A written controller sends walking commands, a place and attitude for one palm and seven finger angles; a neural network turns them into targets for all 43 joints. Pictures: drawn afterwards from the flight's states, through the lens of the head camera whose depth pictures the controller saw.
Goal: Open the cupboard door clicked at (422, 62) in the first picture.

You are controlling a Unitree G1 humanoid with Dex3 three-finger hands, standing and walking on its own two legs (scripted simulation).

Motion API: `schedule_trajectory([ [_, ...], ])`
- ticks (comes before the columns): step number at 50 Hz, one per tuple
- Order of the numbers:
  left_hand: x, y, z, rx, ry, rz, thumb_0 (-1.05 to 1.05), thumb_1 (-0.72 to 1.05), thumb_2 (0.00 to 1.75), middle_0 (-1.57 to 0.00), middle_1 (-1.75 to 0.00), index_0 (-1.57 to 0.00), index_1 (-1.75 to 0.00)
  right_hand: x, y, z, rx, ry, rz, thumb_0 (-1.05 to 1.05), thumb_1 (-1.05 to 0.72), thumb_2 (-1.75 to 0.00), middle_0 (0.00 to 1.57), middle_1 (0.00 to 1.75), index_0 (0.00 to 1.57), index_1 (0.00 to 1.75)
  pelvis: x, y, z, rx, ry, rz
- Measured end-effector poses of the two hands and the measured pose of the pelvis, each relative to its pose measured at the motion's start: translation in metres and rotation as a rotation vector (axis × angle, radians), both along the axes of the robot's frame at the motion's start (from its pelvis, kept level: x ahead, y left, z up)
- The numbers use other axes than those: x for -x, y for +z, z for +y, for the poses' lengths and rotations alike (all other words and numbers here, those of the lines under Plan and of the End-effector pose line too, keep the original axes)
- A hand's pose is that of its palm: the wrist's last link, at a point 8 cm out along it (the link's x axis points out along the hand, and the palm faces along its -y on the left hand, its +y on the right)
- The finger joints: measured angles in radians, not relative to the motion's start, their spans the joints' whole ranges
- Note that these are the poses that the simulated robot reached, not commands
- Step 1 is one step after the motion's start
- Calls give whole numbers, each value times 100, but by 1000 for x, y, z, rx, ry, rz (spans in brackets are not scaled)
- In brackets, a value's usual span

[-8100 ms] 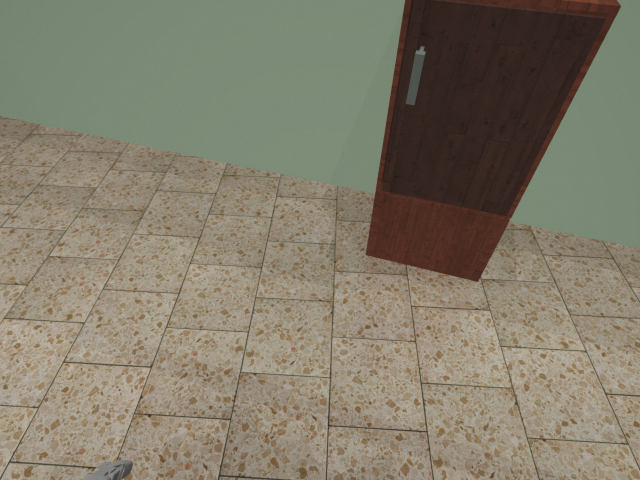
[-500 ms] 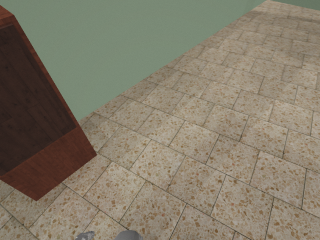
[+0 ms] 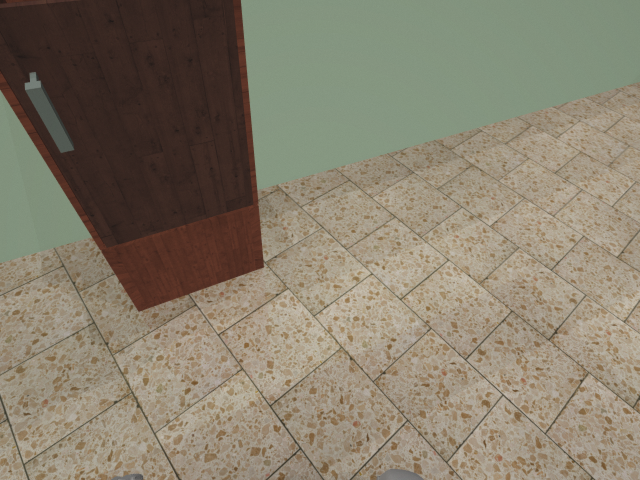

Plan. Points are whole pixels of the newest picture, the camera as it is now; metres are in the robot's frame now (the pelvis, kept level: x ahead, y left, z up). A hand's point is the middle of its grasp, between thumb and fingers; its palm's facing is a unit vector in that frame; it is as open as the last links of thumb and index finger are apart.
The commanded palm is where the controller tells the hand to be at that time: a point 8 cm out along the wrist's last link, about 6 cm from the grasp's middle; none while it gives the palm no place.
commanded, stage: turn to face it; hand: left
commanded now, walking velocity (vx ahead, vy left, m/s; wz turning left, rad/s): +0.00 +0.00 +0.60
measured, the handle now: (50, 112) +0.69 +0.55 +0.03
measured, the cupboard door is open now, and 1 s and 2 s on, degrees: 0 0 0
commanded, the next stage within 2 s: take the last steps up to it in 0.74 s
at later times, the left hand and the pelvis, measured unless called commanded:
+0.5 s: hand out of the picture +0.00 +0.16 -0.14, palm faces +0.31 -0.91 -0.28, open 7.4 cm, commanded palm none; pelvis -0.03 -0.05 +0.00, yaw +19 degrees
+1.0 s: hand out of the picture -0.12 +0.19 -0.17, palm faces +0.48 -0.85 -0.23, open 7.4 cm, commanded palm none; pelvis -0.06 -0.01 +0.00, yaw +27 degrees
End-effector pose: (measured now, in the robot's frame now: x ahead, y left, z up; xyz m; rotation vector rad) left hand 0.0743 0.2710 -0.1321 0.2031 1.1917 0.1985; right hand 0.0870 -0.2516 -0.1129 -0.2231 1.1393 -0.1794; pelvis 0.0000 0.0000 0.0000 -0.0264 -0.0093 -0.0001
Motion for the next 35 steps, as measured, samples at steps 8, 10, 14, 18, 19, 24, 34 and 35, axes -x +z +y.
schedule_trajectory([
  [8, -12, 15, -31, -18, 27, -108, 1, 91, 90, -20, -30, -20, -30, 27, -25, -17, -51, 24, 86, 1, -90, -89, 21, 30, 20, 30, 12, -5, -24, -17, 98, 6],
  [10, -9, 18, -41, -31, 41, -137, 1, 91, 90, -20, -30, -20, -30, 32, -34, -26, -65, 33, 107, 1, -90, -89, 21, 30, 20, 30, 16, -9, -34, -28, 125, 8],
  [14, 16, 26, -58, -56, 82, -150, 1, 91, 89, -21, -30, -20, -30, 35, -44, -43, -77, 66, 144, 1, -90, -89, 21, 29, 20, 30, 23, -9, -48, -35, 186, -9],
  [18, 48, 31, -66, -59, 149, -109, 1, 91, 89, -21, -30, -20, -30, 31, -39, -53, -78, 110, 163, 1, -91, -89, 20, 29, 20, 30, 25, -2, -54, -58, 238, -16],
  [19, 56, 31, -68, -57, 163, -100, 1, 91, 89, -21, -30, -20, -30, 30, -38, -55, -75, 121, 166, 1, -91, -89, 20, 29, 20, 30, 25, -1, -55, -61, 252, -17],
  [24, 93, 24, -71, -37, 250, -63, 1, 91, 89, -21, -30, -20, -30, 20, -32, -53, -45, 195, 199, 1, -91, -89, 20, 29, 20, 30, 29, 1, -55, -68, 322, -11],
  [34, 206, -22, -50, 46, 445, 100, 1, 91, 89, -21, -30, -20, -30, -44, -21, 20, 23, 405, 64, 1, -91, -89, 20, 29, 19, 30, 49, -16, -20, -30, 419, 7],
  [35, 216, -26, -46, 52, 461, 124, 1, 91, 89, -21, -30, -20, -30, -48, -19, 30, 23, 421, 42, 1, -91, -89, 20, 29, 19, 30, 52, -17, -17, -34, 421, 4],
])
